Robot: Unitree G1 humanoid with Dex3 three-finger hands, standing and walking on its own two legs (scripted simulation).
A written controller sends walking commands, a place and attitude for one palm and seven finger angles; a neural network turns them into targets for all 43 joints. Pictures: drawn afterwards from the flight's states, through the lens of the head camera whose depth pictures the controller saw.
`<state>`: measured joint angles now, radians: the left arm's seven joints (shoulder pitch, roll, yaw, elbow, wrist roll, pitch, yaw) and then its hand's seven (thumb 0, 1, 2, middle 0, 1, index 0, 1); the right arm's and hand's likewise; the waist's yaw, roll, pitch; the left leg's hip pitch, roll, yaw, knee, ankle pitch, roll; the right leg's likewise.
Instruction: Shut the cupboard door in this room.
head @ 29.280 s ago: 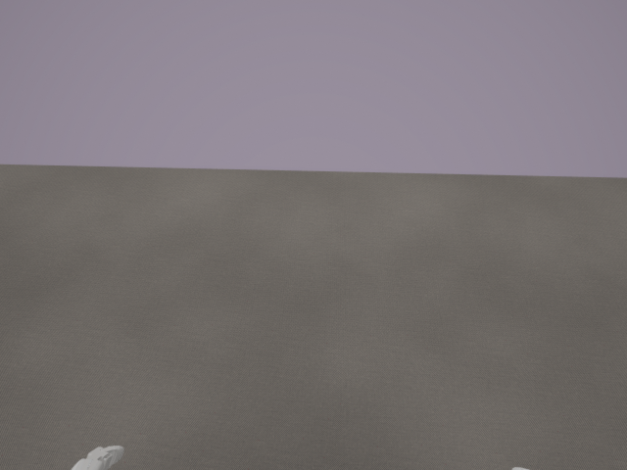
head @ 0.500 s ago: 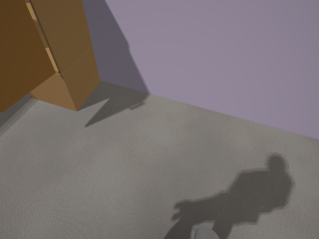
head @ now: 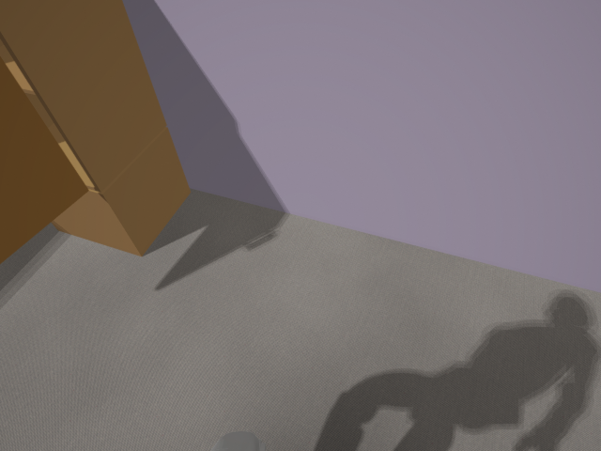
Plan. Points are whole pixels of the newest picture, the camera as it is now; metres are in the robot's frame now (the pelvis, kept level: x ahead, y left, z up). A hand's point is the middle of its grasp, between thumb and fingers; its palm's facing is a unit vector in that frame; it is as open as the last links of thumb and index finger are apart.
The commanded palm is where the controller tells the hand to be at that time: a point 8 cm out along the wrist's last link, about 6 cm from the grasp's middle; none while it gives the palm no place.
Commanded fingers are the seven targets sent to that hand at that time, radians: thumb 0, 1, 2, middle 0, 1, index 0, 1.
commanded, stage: walk to a spot facing it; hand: left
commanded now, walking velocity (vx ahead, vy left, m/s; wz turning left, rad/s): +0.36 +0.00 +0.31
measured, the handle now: out of the picture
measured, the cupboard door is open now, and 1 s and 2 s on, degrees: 83 83 83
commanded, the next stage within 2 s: turn to face it in 0.62 s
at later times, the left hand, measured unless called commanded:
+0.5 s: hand out of the picture +0.14 +0.24 -0.18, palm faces +0.20 -0.97 -0.13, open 7.4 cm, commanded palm none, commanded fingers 0.00 0.90 0.90 -0.20 -0.30 -0.20 -0.30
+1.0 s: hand (206, 265) +0.48 +0.22 -0.16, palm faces +0.09 -0.97 -0.21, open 7.4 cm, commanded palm none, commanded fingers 0.00 0.90 0.90 -0.20 -0.30 -0.20 -0.30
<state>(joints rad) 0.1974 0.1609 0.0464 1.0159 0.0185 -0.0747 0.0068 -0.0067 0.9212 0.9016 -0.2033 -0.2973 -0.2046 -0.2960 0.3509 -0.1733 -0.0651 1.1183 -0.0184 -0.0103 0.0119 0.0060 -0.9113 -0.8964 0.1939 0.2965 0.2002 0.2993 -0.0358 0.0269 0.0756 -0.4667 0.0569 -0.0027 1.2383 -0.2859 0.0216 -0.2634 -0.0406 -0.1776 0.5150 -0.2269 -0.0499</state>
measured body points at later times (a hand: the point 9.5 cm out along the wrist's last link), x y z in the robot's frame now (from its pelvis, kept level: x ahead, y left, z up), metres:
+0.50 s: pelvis +0.20 +0.08 +0.00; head +0.22 +0.10 +0.45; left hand +0.13 +0.29 -0.17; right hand +0.34 -0.13 -0.13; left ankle +0.23 +0.16 -0.74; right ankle +0.18 -0.08 -0.64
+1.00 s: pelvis +0.38 +0.04 -0.01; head +0.42 +0.02 +0.44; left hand +0.48 +0.27 -0.14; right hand +0.33 -0.18 -0.17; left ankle +0.28 +0.16 -0.65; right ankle +0.47 -0.05 -0.74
